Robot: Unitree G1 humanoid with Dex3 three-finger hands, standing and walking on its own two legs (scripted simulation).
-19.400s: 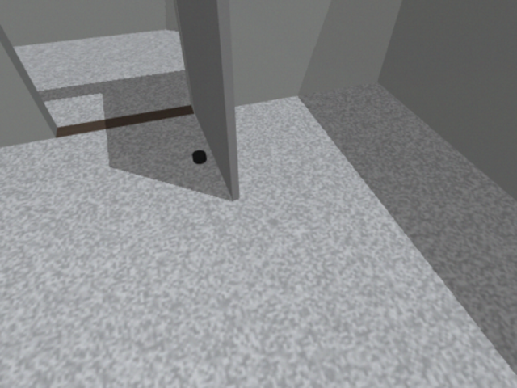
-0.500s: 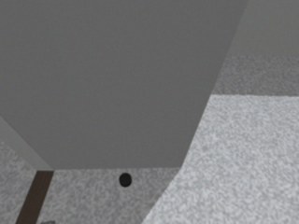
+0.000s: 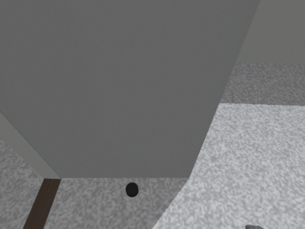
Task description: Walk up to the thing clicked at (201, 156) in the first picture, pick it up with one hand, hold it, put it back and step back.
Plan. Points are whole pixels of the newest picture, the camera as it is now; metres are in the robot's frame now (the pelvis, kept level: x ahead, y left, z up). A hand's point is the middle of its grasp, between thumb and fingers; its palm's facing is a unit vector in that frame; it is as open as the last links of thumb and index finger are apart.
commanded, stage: walk up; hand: left
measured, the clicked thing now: (132, 189) +0.48 +0.14 -0.76
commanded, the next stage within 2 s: stand in 0.40 s
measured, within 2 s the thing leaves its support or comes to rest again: neither
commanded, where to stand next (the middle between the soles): +0.05 -0.03 m, yaw -5 degrees
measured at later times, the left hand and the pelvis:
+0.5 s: hand out of the picture +0.07 +0.26 -0.16, palm faces -0.01 -0.95 -0.32, open 7.4 cm; pelvis +0.00 +0.01 +0.01, yaw -2 degrees
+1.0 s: hand out of the picture +0.08 +0.26 -0.15, palm faces -0.05 -0.94 -0.34, open 7.4 cm; pelvis +0.00 +0.01 +0.01, yaw -2 degrees
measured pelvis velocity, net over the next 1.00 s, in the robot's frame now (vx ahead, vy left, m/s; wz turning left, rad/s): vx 0.00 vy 0.01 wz -0.04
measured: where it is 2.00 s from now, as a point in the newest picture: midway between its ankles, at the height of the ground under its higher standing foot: outside the picture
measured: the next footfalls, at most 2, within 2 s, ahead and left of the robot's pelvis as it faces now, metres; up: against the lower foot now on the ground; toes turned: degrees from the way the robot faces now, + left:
none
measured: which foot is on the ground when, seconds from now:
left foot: down 0.00-1.00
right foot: down 0.00-1.00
